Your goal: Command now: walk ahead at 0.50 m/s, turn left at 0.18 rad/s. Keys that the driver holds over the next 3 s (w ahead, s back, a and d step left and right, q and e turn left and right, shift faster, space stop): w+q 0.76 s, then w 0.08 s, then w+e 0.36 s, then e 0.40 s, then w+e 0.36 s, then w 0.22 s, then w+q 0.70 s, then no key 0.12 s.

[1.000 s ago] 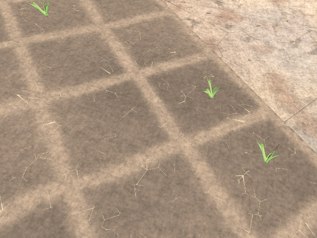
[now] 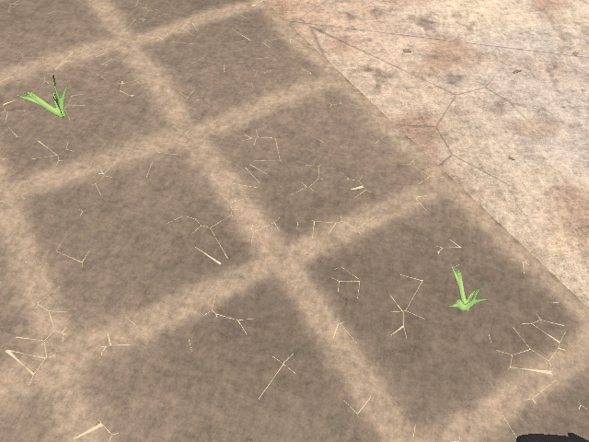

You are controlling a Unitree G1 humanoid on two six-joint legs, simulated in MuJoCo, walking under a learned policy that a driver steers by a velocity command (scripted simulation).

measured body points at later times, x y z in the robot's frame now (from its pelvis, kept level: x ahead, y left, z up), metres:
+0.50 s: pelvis +0.28 +0.02 +0.01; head +0.30 +0.04 +0.46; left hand +0.48 +0.31 -0.05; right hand +0.35 -0.26 -0.10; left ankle +0.12 +0.11 -0.72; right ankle +0.42 -0.06 -0.72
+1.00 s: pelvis +0.52 +0.14 +0.00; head +0.56 +0.17 +0.45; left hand +0.35 +0.38 -0.13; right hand +0.85 +0.07 -0.06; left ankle +0.58 +0.30 -0.72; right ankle +0.43 -0.06 -0.72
